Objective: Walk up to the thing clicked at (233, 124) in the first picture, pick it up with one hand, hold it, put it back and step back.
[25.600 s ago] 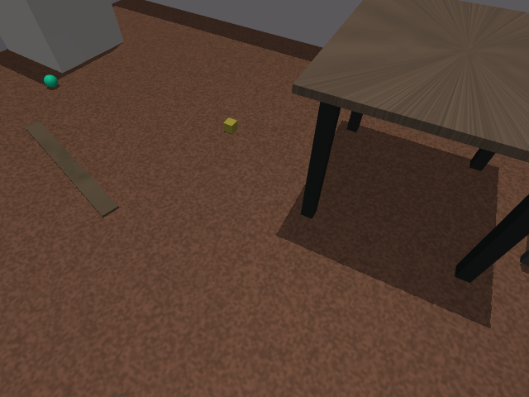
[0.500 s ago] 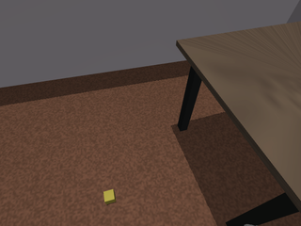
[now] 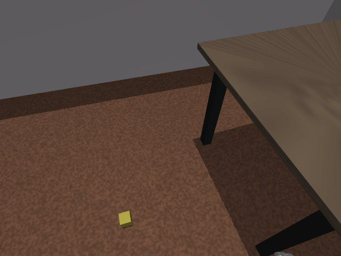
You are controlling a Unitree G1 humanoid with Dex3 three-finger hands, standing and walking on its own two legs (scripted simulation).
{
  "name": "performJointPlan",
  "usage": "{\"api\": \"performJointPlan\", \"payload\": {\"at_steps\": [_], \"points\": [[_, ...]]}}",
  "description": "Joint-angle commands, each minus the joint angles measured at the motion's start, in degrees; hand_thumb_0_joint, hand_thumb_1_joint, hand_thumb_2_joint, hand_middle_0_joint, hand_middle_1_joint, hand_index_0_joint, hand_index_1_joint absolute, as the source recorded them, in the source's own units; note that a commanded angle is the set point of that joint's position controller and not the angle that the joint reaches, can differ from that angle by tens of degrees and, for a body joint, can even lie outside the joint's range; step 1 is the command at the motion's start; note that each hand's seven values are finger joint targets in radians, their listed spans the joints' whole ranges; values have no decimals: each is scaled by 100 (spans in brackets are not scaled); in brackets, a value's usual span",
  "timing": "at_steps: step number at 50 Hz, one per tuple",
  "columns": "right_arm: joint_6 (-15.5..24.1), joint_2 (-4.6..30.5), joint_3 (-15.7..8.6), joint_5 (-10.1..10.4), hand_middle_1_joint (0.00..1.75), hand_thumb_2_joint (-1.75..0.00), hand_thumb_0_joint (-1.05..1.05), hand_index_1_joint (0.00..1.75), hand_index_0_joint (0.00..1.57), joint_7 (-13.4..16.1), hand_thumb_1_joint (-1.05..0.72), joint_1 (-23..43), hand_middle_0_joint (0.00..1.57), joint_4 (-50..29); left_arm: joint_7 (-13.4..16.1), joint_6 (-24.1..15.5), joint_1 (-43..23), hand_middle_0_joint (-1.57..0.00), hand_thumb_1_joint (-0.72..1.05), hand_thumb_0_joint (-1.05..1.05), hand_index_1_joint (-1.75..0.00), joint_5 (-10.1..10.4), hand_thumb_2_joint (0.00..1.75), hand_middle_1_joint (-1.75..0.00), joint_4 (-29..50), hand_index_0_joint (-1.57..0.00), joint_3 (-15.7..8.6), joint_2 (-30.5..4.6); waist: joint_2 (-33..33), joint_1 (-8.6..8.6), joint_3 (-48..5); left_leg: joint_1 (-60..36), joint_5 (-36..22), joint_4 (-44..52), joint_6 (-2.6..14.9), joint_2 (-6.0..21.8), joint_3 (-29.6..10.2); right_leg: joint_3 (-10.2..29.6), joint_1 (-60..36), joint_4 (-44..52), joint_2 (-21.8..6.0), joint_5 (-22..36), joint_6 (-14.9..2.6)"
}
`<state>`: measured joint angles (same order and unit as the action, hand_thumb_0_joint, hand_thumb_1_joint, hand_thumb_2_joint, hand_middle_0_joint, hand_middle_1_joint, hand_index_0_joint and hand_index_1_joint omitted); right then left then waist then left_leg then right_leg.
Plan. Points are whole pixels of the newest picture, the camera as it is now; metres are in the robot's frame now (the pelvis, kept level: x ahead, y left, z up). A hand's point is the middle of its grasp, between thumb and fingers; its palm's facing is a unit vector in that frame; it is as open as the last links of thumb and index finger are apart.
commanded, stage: stand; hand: left
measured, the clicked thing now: (125, 219) +0.39 +0.25 -0.75
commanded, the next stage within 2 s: rise first in 2.00 s
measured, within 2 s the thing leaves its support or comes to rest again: neither
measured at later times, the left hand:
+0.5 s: hand out of the picture +0.04 +0.26 -0.16, palm faces -0.03 -0.94 -0.34, open 7.4 cm
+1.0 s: hand out of the picture +0.06 +0.25 -0.15, palm faces -0.03 -0.94 -0.34, open 7.4 cm
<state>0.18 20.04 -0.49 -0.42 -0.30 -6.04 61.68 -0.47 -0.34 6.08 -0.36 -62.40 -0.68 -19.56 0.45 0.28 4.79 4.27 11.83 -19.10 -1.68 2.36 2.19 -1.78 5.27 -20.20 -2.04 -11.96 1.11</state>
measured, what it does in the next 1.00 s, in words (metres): stands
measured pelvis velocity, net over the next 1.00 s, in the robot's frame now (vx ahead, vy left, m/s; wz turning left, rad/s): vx -0.01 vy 0.00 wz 0.00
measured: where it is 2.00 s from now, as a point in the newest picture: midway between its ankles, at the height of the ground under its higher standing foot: outside the picture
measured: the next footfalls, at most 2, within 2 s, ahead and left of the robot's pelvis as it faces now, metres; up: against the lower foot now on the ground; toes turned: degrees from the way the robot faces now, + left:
none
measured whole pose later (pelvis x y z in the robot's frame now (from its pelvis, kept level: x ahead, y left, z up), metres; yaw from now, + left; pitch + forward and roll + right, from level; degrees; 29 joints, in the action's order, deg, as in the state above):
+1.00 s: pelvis -0.01 +0.00 +0.00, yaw +0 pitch -2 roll +0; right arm 0.6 20.0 -0.2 -0.6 -0.7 -6.5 64.5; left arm -0.6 -0.8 6.8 -0.5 -64.4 0.3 -19.9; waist 0.3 0.3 3.1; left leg 5.6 9.8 -17.4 -1.7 2.3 2.3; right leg -1.7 6.8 -18.9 -2.0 -10.1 1.0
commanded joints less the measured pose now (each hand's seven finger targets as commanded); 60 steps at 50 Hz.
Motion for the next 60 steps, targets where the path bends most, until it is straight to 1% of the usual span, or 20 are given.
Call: {"api": "performJointPlan", "payload": {"at_steps": [1, 5, 9, 15, 16, 19, 20, 22, 24, 25, 26, 29, 34, 36, 42, 44, 45, 51, 57, 60], "points": [[130, 1224, -194, -8, 30, -90, 0, 30, 20, 79, -90, 149, 20, -262, 100, -141, -145, -20, 90, 0, -30, -7, 90, -30, 249, -20, -198, -1267, -46, -21, -736, -198, -1311, 286, 252, 586, -444, 484, -131, 362, -589, 1402, -210], [142, 1220, -182, -23, 30, -90, 0, 30, 20, 75, -90, 141, 20, -193, 92, -141, -215, -20, 90, 0, -30, -5, 90, -30, 209, -20, -192, -1277, -10, -38, -674, -93, -1135, 379, 239, 593, -451, 519, -125, 423, -606, 1265, -207], [134, 1207, -196, -35, 30, -90, 0, 30, 20, 57, -90, 202, 20, -146, 95, -137, -206, -20, 90, 0, -30, -19, 90, -30, 156, -20, -181, -1299, -115, -11, -459, -2, -706, 465, 224, 595, -504, 491, 93, 540, -567, 719, -198], [145, 1208, -198, -57, 30, -90, 0, 30, 20, 46, -90, 115, 20, -91, 74, -144, -167, -20, 90, 0, -30, -40, 90, -30, 145, -20, -161, -1290, 27, -33, -436, 165, -336, 537, 223, 569, -496, 541, 159, 568, -587, 497, -200], [149, 1191, -192, -49, 30, -90, 0, 30, 20, 39, -90, 95, 20, -79, 73, -140, -164, -20, 90, 0, -30, -33, 90, -30, 128, -20, -163, -1305, -3, -30, -373, 229, -255, 559, 204, 549, -514, 531, 185, 588, -561, 332, -190], [145, 1204, -208, -53, 30, -90, 0, 30, 20, 26, -90, 94, 20, -57, 69, -151, -117, -20, 90, 0, -30, -34, 90, -30, 128, -20, -154, -1306, -33, -15, -441, 184, -193, 522, 233, 561, -511, 560, 233, 634, -571, 249, -184], [148, 1178, -203, -61, 30, -90, 0, 30, 20, 28, -90, 30, 20, -38, 65, -146, -147, -20, 90, 0, -30, -34, 90, -30, 111, -20, -167, -1335, -71, -47, -399, 271, -75, 558, 218, 528, -514, 570, 247, 636, -558, 97, -179], [136, 1182, -209, -59, 30, -90, 0, 30, 20, 26, -90, 47, 20, -38, 70, -143, -154, -20, 90, 0, -30, -40, 90, -30, 111, -20, -159, -1338, -130, -30, -419, 279, -127, 528, 232, 539, -524, 569, 240, 631, -559, 96, -190], [146, 1206, -226, -58, 30, -90, 0, 30, 20, 27, -90, 38, 20, -43, 76, -151, -152, -20, 90, 0, -30, -31, 90, -30, 127, -20, -150, -1313, -71, -51, -558, 170, -412, 485, 234, 568, -520, 557, 185, 556, -579, 422, -208], [152, 1220, -215, -48, 30, -90, 0, 30, 20, 27, -90, 61, 20, -27, 70, -156, -86, -20, 90, 0, -30, -28, 90, -30, 115, -20, -138, -1292, -23, -18, -590, 101, -560, 455, 240, 588, -530, 555, 142, 533, -589, 641, -209], [157, 1193, -211, -50, 30, -90, 0, 30, 20, 29, -90, 9, 20, -24, 73, -162, -101, -20, 90, 0, -30, -19, 90, -30, 117, -20, -144, -1311, -36, -48, -661, 109, -648, 451, 243, 589, -514, 557, 70, 487, -610, 770, -215], [172, 1220, -204, -33, 30, -90, 0, 30, 20, 37, -90, 47, 20, -5, 76, -164, -54, -20, 90, 0, -30, -14, 90, -30, 108, -20, -131, -1310, -36, -20, -702, 2, -924, 417, 235, 608, -521, 538, 64, 439, -605, 1018, -214], [155, 1186, -184, -21, 30, -90, 0, 30, 20, 50, -90, 24, 20, 5, 95, -145, -62, -20, 90, 0, -30, -14, 90, -30, 107, -20, -117, -1310, -81, -31, -610, 59, -974, 408, 215, 595, -500, 490, 114, 401, -589, 987, -218], [146, 1184, -162, -22, 30, -90, 0, 30, 20, 47, -90, -17, 20, 25, 88, -143, -35, -20, 90, 0, -30, 1, 90, -30, 77, -20, -104, -1290, -61, -40, -523, 124, -757, 445, 221, 576, -477, 529, 162, 468, -594, 873, -195], [139, 1213, -173, -26, 30, -90, 0, 30, 20, 47, -90, 55, 20, 18, 83, -134, -64, -20, 90, 0, -30, -14, 90, -30, 86, -20, -115, -1287, -52, -27, -461, 141, -616, 455, 204, 567, -485, 537, 221, 494, -582, 685, -211], [142, 1205, -176, -18, 30, -90, 0, 30, 20, 39, -90, 73, 20, -9, 89, -138, -35, -20, 90, 0, -30, -19, 90, -30, 96, -20, -110, -1269, -51, -18, -529, 100, -746, 433, 210, 579, -494, 511, 205, 479, -576, 790, -213], [145, 1193, -166, -18, 30, -90, 0, 30, 20, 38, -90, 42, 20, 4, 87, -142, -53, -20, 90, 0, -30, -9, 90, -30, 81, -20, -117, -1289, -38, -34, -492, 166, -617, 455, 207, 561, -492, 545, 162, 506, -592, 754, -202], [164, 1225, -180, -10, 30, -90, 0, 30, 20, 46, -90, 100, 20, -31, 87, -167, -82, -20, 90, 0, -30, -18, 90, -30, 123, -20, -123, -1291, -55, -14, -695, -26, -1049, 356, 228, 617, -495, 529, 69, 410, -612, 1154, -209], [147, 1199, -176, -18, 30, -90, 0, 30, 20, 49, -90, 102, 20, -33, 100, -162, -105, -20, 90, 0, -30, -14, 90, -30, 120, -20, -129, -1323, -72, -40, -701, -34, -1104, 332, 212, 619, -472, 506, 22, 408, -617, 1254, -215], [137, 1190, -167, -19, 30, -90, 0, 30, 20, 54, -90, 105, 20, -21, 102, -150, -99, -20, 90, 0, -30, -13, 90, -30, 109, -20, -132, -1312, -42, -27, -610, 37, -947, 391, 215, 609, -481, 509, 71, 436, -600, 1087, -208]]}}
